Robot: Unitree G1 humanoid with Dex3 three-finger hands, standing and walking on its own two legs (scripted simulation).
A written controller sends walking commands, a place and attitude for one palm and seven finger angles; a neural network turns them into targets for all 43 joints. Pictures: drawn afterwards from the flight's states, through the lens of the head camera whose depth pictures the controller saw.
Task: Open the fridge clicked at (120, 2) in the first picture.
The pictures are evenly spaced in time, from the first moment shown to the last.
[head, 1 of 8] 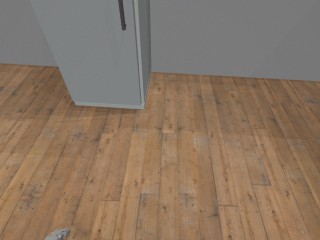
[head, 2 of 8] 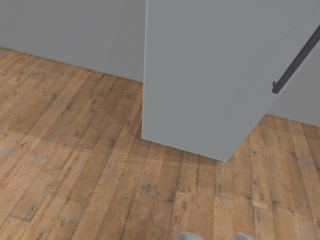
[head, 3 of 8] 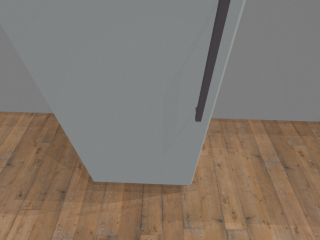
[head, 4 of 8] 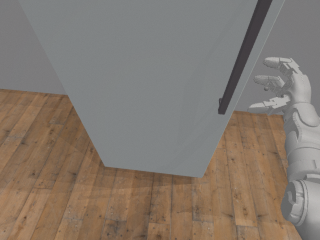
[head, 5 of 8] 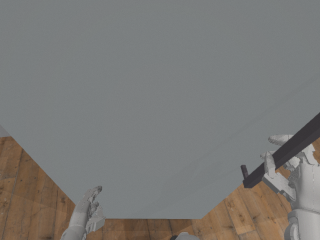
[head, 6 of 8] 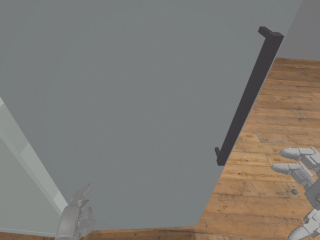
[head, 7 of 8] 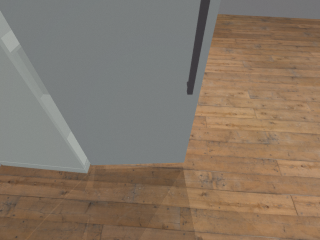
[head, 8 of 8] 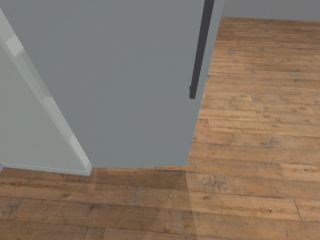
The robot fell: no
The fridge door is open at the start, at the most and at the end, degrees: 0 89 82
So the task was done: yes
